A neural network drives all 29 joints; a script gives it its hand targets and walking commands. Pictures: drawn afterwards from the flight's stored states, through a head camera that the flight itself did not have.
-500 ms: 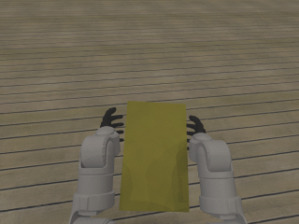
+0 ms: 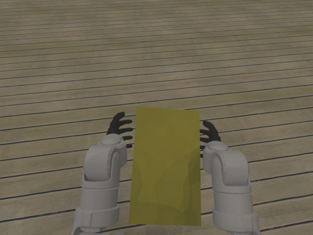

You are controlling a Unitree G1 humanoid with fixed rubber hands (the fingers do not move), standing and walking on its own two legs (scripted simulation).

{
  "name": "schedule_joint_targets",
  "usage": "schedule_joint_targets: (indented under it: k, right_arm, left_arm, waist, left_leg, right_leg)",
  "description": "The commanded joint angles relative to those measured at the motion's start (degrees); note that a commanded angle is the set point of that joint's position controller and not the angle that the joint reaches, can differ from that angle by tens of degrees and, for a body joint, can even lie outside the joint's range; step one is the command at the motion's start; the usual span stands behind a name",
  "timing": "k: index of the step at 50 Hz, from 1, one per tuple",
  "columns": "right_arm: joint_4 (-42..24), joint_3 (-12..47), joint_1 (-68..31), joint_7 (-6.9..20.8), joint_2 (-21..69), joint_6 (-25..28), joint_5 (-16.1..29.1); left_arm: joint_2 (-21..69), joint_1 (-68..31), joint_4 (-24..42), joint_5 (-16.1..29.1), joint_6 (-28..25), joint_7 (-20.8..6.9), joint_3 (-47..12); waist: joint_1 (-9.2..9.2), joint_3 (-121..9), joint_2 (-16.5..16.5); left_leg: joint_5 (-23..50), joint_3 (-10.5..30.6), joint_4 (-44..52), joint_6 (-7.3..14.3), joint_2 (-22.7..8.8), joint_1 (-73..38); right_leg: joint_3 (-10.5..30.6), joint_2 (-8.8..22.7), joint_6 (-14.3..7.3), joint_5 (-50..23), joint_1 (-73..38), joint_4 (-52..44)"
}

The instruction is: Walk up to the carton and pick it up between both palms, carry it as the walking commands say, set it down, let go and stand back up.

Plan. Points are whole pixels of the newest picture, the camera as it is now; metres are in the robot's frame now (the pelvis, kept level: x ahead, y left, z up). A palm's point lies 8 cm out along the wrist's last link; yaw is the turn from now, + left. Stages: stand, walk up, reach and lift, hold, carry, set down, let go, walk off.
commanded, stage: carry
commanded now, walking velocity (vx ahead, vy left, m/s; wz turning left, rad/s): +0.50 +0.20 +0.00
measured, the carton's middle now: (161, 163) +0.31 +0.00 -0.02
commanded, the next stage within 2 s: none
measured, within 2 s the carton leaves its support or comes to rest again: neither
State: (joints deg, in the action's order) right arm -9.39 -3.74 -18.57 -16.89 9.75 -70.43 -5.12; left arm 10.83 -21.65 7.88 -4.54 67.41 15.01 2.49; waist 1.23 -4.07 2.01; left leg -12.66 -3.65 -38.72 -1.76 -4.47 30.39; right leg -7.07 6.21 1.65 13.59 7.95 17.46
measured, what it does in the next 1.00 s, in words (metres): walks ahead: left foot, then right foot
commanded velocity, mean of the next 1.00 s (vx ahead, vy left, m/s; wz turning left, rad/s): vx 0.40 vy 0.16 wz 0.00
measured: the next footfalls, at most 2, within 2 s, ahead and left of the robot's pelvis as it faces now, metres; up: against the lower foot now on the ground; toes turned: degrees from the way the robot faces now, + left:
left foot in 0.12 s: +0.15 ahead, +0.19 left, +0.00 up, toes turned +9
right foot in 0.44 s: +0.32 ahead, +0.01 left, +0.00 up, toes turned -11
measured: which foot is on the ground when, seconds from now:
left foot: up 0.00-0.10, down 0.12-0.48, up 0.50-0.84, down 0.86-1.00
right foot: down 0.00-0.14, up 0.16-0.42, down 0.44-0.86, up 0.88-1.00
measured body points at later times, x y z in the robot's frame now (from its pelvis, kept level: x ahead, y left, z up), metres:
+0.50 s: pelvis +0.23 +0.10 -0.02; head +0.23 +0.08 +0.43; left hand +0.56 +0.21 +0.09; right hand +0.54 -0.02 +0.06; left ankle +0.12 +0.19 -0.73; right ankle +0.28 +0.02 -0.75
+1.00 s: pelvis +0.53 +0.24 -0.02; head +0.58 +0.27 +0.43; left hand +0.86 +0.37 +0.04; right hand +0.84 +0.13 +0.04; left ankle +0.61 +0.32 -0.75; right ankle +0.40 +0.12 -0.66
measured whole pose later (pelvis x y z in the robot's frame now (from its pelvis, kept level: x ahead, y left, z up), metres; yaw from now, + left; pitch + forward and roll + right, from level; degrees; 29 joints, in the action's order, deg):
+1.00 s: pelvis +0.53 +0.24 -0.02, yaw -3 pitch +3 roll -1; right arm -7.5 -0.6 -21.0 -16.7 10.6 -69.3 -3.4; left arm 10.6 -21.1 10.1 -6.1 65.2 15.9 6.7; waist 0.9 3.1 3.3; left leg -8.2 -11.9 -28.9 3.8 -2.9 24.1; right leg -4.1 5.3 2.8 27.2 22.3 66.9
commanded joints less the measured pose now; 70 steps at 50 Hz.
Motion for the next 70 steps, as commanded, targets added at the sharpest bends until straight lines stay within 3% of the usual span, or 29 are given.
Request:
schedule_joint_targets:
  k: [1,3,4,5,6,7,9,11,14,18,20,21,22,23,25,27,30,39,41,42,43,45,47,51,56,61,64,66,70]
  right_arm:
    - [-11.59,28.41,-27.77,10.76,59.36,5.46,18.85]
    - [-9.58,29.09,-23.72,10.85,58.94,4.65,19.53]
    - [-8.98,28.91,-22.7,10.98,59.05,4.67,19.6]
    - [-9.76,28.95,-23.55,11.09,58.12,4.68,19.89]
    - [-11.68,28.35,-24.42,10.97,56.34,4.93,19.47]
    - [-10.52,27.73,-23.57,11.15,57.62,4.66,19.54]
    - [-8.18,25.7,-23.19,10.78,60.48,4.8,17.2]
    - [-11.05,23.85,-25.41,10.99,60.23,6.02,16.06]
    - [-15.23,24.14,-27.55,10.79,59.53,7.27,16.18]
    - [-14.34,25.07,-24.43,10.16,57.51,6.54,15.67]
    - [-13.86,26.61,-24.52,9.61,56.36,5.57,16.16]
    - [-13.49,27.26,-26.59,9.27,56.19,5.02,16.25]
    - [-12.59,27.04,-25.77,9.02,55.66,4.34,15.76]
    - [-13.88,28.64,-27.63,9.32,56.0,3.9,16.8]
    - [-12.72,29.76,-28.4,10.12,58.27,3.6,19.3]
    - [-11.28,28.78,-27.79,10.25,59.6,3.84,19.81]
    - [-12.05,28.69,-27.31,10.28,62.57,5.3,19.55]
    - [-12.31,27.99,-24.19,9.2,59.1,4.99,17.5]
    - [-11.46,28.63,-23.29,9.65,58.95,4.7,18.46]
    - [-9.55,27.67,-21.17,9.7,57.81,4.23,17.84]
    - [-9.54,26.57,-20.56,9.62,55.45,4.2,16.96]
    - [-8.55,24.99,-20.54,10.51,57.43,4.31,17.18]
    - [-10.41,24.64,-22.01,11.11,61.28,5.49,17.52]
    - [-17.12,23.9,-27.3,12.03,62.25,9.6,18.44]
    - [-18.83,27.49,-25.09,11.99,59.42,9.62,18.14]
    - [-12.16,26.12,-18.87,10.97,55.27,5.84,16.12]
    - [-9.82,25.19,-19.63,10.07,53.06,3.8,15.23]
    - [-8.47,25.83,-22.06,10.08,53.04,2.62,15.81]
    - [-9.77,26.73,-28.17,10.65,56.04,2.34,18.17]
  left_arm:
    - [59.04,-10.72,5.37,14.38,-1.63,-9.62,-20.53]
    - [58.28,-5.99,3.64,12.53,-1.33,-9.25,-19.3]
    - [57.52,-6.66,3.55,12.12,-1.31,-9.23,-19.45]
    - [56.84,-8.05,4.86,11.9,-1.15,-9.15,-19.5]
    - [57.25,-8.5,4.98,12.17,-0.95,-9.22,-20.54]
    - [57.62,-10.06,5.14,13.34,-0.72,-9.38,-21.89]
    - [60.05,-16.45,5.3,16.06,-0.69,-10.94,-24.98]
    - [62.15,-21.17,6.83,17.91,-0.92,-11.9,-27.0]
    - [63.89,-19.99,7.84,19.13,-1.26,-11.89,-27.4]
    - [61.34,-15.0,6.17,17.7,-0.82,-11.11,-25.16]
    - [59.97,-12.13,4.62,16.35,-0.35,-10.69,-23.32]
    - [59.26,-10.26,3.17,15.95,-0.18,-10.32,-21.62]
    - [56.87,-10.25,3.04,15.26,-0.09,-9.94,-20.64]
    - [57.24,-9.33,1.45,14.5,-0.08,-9.5,-19.88]
    - [59.95,-7.82,0.29,13.71,-0.36,-9.35,-18.82]
    - [59.85,-9.92,2.92,14.28,-0.87,-9.55,-18.65]
    - [61.28,-14.84,7.86,16.81,-1.88,-10.28,-20.92]
    - [57.78,-11.98,8.34,16.65,-1.07,-9.75,-22.05]
    - [58.01,-10.52,6.81,14.93,-0.55,-9.81,-21.62]
    - [56.49,-10.65,6.3,14.3,-0.15,-9.55,-21.46]
    - [56.92,-8.87,5.44,14.13,0.34,-9.71,-21.95]
    - [58.91,-11.2,5.28,15.49,-0.35,-9.55,-23.91]
    - [62.03,-15.04,7.12,16.96,-1.27,-10.52,-27.07]
    - [65.87,-21.89,13.7,20.55,-4.16,-11.42,-30.39]
    - [63.78,-11.26,9.26,16.77,-4.68,-10.75,-26.38]
    - [60.03,-7.62,5.98,15.17,-1.62,-9.7,-24.81]
    - [56.99,-8.35,2.88,14.17,0.37,-9.19,-22.64]
    - [56.75,-8.64,-0.54,12.98,1.24,-8.99,-22.28]
    - [59.3,-11.63,-0.9,13.33,1.19,-8.97,-20.09]
  waist:
    - [0.44,-14.44,12.92]
    - [-0.14,-20.03,8.65]
    - [-1.59,-24.4,3.69]
    - [-3.03,-27.41,-7.62]
    - [-2.44,-23.2,-18.52]
    - [-2.8,-21.08,-14.25]
    - [-2.36,-17.8,-9.06]
    - [-1.73,-14.8,-11.44]
    - [-1.89,-15.12,-14.51]
    - [-2.17,-16.39,-10.5]
    - [-0.89,-18.04,-4.69]
    - [0.88,-20.87,2.07]
    - [1.61,-20.9,16.45]
    - [0.85,-19.04,19.4]
    - [0.85,-19.57,8.49]
    - [0.69,-18.93,4.07]
    - [0.62,-16.46,5.66]
    - [-0.35,-12.03,12.18]
    - [-2.25,-20.32,5.42]
    - [-3.72,-24.59,-2.63]
    - [-2.51,-28.08,-19.33]
    - [-2.5,-26.98,-14.97]
    - [-1.55,-24.85,-10.66]
    - [-1.58,-26.69,-13.22]
    - [-1.75,-25.98,-5.61]
    - [-1.59,-20.21,-7.6]
    - [-1.49,-22.76,-1.71]
    - [-1.39,-22.4,3.54]
    - [-1.48,-18.65,1.35]
  left_leg:
    - [1.37,-6.35,14.42,-0.23,2.66,-2.31]
    - [0.79,-9.59,21.02,0.86,5.12,-17.28]
    - [-1.5,-4.32,19.2,2.68,1.94,-31.27]
    - [1.36,14.74,19.54,7.58,-9.86,-44.62]
    - [9.45,25.69,21.24,12.52,-17.94,-51.58]
    - [13.91,22.75,20.6,15.18,-17.85,-50.51]
    - [3.49,16.78,23.9,12.99,-14.96,-36.78]
    - [1.26,7.26,26.58,11.13,-11.31,-31.67]
    - [-4.43,2.54,27.79,10.35,-9.83,-30.76]
    - [1.34,0.65,24.22,11.07,-9.8,-29.96]
    - [3.77,-3.33,14.9,8.47,-7.49,-23.85]
    - [9.43,-6.53,2.89,5.43,-3.82,-13.43]
    - [-0.95,-7.51,-11.36,2.21,1.55,2.94]
    - [-12.01,1.09,-20.25,2.18,3.07,13.75]
    - [-9.73,6.16,-27.41,2.46,-0.28,14.94]
    - [-7.11,4.75,-20.2,1.21,-2.92,12.4]
    - [-2.24,-1.12,-11.34,-0.13,-0.51,10.08]
    - [12.08,-8.65,13.32,0.28,3.38,-8.94]
    - [5.76,-8.7,14.41,3.08,5.23,-26.68]
    - [7.75,3.32,15.03,5.73,-2.55,-39.63]
    - [16.16,26.79,17.35,10.99,-16.83,-50.85]
    - [35.55,23.38,17.01,14.29,-17.84,-51.77]
    - [36.16,13.36,18.08,10.73,-13.93,-40.86]
    - [33.06,3.02,21.52,9.51,-11.27,-38.23]
    - [45.71,-1.05,18.4,11.25,-10.68,-36.52]
    - [53.2,-1.73,13.36,8.11,-8.26,-33.85]
    - [41.41,-2.73,6.91,2.6,-5.77,-25.57]
    - [20.3,-1.7,6.32,1.01,-4.4,-18.42]
    - [23.11,-0.12,13.84,1.72,-4.25,-20.88]
  right_leg:
    - [4.77,11.61,-6.41,-13.03,-15.95,-0.28]
    - [-2.49,6.03,-3.03,-16.08,-13.68,12.07]
    - [-3.37,4.54,-1.49,-14.58,-4.5,21.49]
    - [-2.9,0.55,0.93,-1.71,12.71,35.18]
    - [-2.79,-4.86,2.08,19.94,31.53,44.76]
    - [2.67,-2.64,0.05,21.27,34.17,46.39]
    - [3.17,-0.24,-0.81,20.06,29.81,43.9]
    - [1.08,-0.43,-1.16,13.93,25.56,38.32]
    - [0.2,-1.0,-0.68,9.36,21.88,28.46]
    - [-1.85,-2.84,-0.22,5.78,15.07,16.53]
    - [-2.61,-3.31,-1.02,-1.69,1.45,5.09]
    - [3.75,0.87,-3.17,-1.23,-14.08,3.11]
    - [24.79,16.18,-7.94,4.88,-25.2,-3.01]
    - [38.96,23.42,-12.98,-1.6,-30.0,-5.28]
    - [31.37,21.89,-14.25,-20.29,-27.39,-1.74]
    - [20.39,20.11,-10.53,-19.82,-24.95,-2.7]
    - [9.4,15.28,-7.11,-26.46,-21.59,-2.61]
    - [-2.69,9.69,-3.04,-20.98,-9.94,1.54]
    - [-5.94,4.75,-0.8,-23.31,-5.59,20.1]
    - [-5.12,1.6,1.27,-11.52,6.22,33.56]
    - [-2.79,-5.23,2.64,17.27,22.55,48.48]
    - [3.84,-3.68,0.63,18.44,30.17,56.84]
    - [5.06,-0.1,0.24,12.36,27.01,54.67]
    - [3.84,-0.39,0.16,6.9,20.84,38.69]
    - [0.22,-4.09,-0.04,2.37,14.42,21.93]
    - [-2.75,-4.4,-0.53,-6.02,10.46,9.2]
    - [2.27,4.56,-3.23,-40.71,-5.05,10.39]
    - [5.56,10.38,-6.18,-59.7,-11.68,14.31]
    - [3.42,7.05,-4.6,-41.98,-6.11,13.75]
